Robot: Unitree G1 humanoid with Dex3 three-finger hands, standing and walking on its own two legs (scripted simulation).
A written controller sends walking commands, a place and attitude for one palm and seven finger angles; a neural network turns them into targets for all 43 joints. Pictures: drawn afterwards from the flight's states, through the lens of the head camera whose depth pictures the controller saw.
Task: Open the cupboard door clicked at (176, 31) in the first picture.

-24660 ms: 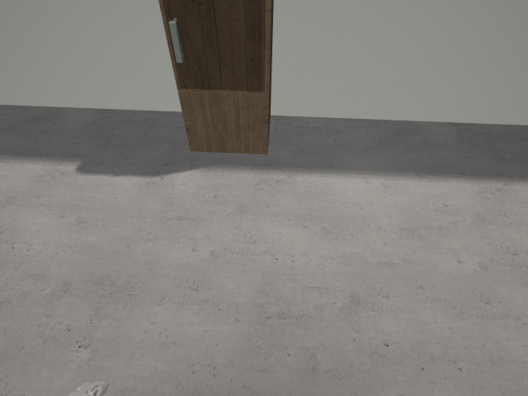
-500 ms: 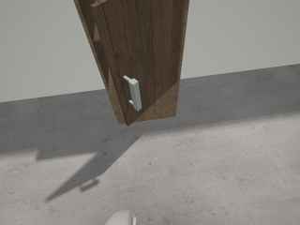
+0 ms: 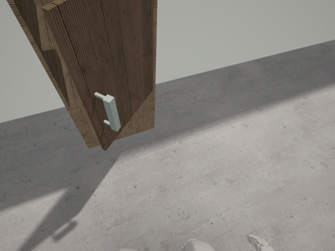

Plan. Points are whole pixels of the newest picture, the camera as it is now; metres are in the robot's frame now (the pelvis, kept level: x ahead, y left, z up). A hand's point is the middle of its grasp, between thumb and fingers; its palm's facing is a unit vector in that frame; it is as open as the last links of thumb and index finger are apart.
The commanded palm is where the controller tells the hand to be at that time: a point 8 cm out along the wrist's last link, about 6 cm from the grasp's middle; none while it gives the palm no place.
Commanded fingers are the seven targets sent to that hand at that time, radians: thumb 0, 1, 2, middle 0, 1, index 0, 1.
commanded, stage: walk to a spot facing it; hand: left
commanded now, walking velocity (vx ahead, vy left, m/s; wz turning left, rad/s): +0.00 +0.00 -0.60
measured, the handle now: (107, 112) +0.52 +0.26 -0.10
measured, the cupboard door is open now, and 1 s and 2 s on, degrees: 40 40 40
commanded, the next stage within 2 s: none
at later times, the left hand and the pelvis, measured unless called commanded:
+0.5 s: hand (125, 227) +0.18 +0.13 -0.17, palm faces -0.32 -0.92 -0.22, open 7.3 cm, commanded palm none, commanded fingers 0.00 0.90 0.90 -0.20 -0.30 -0.20 -0.30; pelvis +0.02 -0.02 +0.00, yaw -19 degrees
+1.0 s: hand (154, 218) +0.21 +0.05 -0.15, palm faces -0.53 -0.81 -0.25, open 7.3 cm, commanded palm none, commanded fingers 0.00 0.90 0.90 -0.20 -0.30 -0.20 -0.30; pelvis +0.05 -0.08 +0.00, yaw -36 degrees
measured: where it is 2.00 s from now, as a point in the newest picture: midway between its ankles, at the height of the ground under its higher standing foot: (236, 226)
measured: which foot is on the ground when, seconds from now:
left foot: down 0.00-0.20, up 0.22-0.50, down 0.52-0.82, up 0.84-1.00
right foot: up 0.00-0.20, down 0.22-0.52, up 0.54-0.80, down 0.82-1.00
